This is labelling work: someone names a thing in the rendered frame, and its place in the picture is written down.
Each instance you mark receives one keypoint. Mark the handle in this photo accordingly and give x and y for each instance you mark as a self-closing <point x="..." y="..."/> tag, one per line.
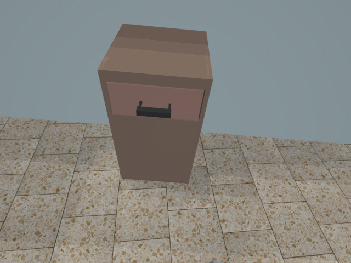
<point x="153" y="112"/>

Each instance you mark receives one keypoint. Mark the drawer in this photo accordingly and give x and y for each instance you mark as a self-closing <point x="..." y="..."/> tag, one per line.
<point x="185" y="103"/>

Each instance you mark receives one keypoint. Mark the cabinet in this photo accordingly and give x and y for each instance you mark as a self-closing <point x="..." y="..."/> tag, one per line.
<point x="153" y="148"/>

